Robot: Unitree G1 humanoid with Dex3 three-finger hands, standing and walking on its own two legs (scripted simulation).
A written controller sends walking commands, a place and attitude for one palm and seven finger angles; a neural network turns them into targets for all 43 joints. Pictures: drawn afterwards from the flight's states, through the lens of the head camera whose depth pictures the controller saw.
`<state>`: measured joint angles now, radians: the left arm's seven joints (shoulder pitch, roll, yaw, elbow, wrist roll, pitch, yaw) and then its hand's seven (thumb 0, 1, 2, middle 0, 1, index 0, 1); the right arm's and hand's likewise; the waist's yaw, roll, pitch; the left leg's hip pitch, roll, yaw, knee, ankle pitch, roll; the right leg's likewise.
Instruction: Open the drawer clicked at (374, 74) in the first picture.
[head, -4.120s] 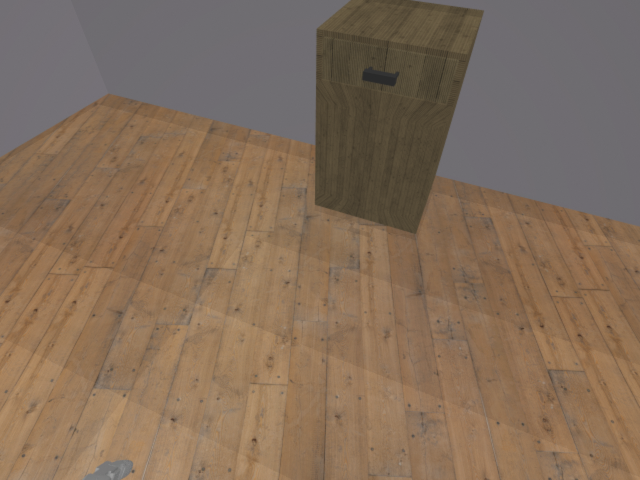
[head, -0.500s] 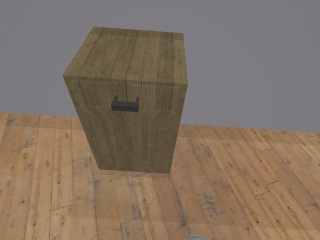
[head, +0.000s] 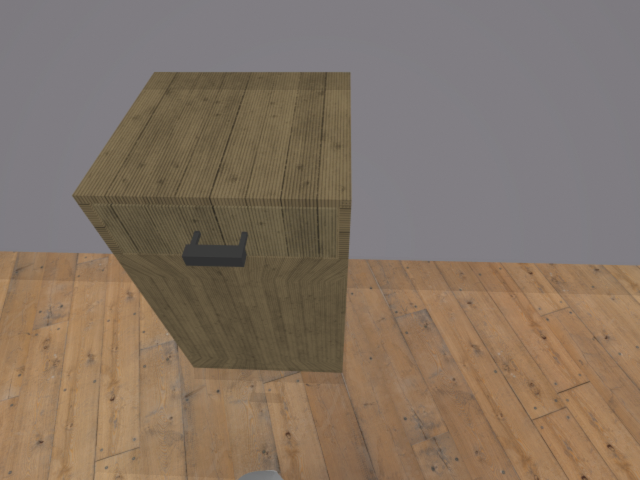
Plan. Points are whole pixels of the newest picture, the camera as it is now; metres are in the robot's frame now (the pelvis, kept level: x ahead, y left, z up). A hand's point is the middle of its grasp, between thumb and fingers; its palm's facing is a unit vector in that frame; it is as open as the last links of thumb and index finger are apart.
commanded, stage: come to a stop and stand still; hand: left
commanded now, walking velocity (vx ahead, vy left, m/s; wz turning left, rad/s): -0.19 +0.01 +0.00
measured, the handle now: (217, 245) +0.51 +0.24 -0.08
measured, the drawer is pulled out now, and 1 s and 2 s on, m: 0.00 0.00 0.00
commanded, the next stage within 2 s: look again from close up in 1.42 s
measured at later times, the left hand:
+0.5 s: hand out of the picture +0.00 +0.22 -0.17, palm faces -0.01 -0.97 -0.22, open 7.3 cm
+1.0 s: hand out of the picture -0.06 +0.15 -0.18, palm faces +0.09 -0.98 -0.19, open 7.3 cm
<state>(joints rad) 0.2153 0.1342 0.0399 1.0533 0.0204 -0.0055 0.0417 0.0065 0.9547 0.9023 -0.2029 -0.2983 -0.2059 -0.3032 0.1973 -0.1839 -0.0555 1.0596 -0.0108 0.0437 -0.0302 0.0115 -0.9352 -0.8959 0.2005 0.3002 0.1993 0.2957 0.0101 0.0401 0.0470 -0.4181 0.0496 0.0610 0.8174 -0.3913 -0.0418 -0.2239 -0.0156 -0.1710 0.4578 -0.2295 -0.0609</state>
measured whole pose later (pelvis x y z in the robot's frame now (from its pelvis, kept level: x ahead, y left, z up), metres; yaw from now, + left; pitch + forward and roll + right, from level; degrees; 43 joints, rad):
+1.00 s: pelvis -0.01 -0.01 +0.00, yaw +0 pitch +0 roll +1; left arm 0.34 0.09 0.02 1.11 0.02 0.01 0.04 0.01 0.91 0.90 -0.20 -0.30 -0.21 -0.30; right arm 0.24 -0.18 -0.04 1.09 0.00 0.03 -0.03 0.01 -0.91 -0.90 0.20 0.30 0.20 0.30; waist 0.03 0.01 0.07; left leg -0.24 0.02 0.08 0.50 -0.22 -0.02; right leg -0.12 -0.02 -0.06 0.50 -0.38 -0.02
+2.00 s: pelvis -0.03 +0.01 -0.01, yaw -1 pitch +0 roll +1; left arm 0.30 0.16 -0.02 1.07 0.01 0.00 0.04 0.01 0.91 0.90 -0.20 -0.30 -0.20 -0.30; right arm 0.29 -0.16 0.02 1.09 -0.01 0.00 -0.02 0.01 -0.92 -0.90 0.20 0.30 0.20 0.30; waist -0.01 0.00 0.02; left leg -0.25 0.01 0.10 0.52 -0.27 0.02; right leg -0.14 -0.04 -0.04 0.52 -0.38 0.01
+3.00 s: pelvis -0.05 -0.02 -0.03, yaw -6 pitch +9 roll +3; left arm 0.33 0.37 -0.04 -0.02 0.95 0.04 0.29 0.00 0.07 0.55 -0.28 -0.83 -0.28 -0.84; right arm 0.18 -0.25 -0.01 0.62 -0.03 0.07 -0.04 0.01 -0.90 -0.90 0.21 0.30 0.21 0.30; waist 0.03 0.05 -0.12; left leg -0.57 -0.01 -0.04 0.75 -0.34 -0.01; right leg -0.53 0.03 0.04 0.84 -0.46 -0.05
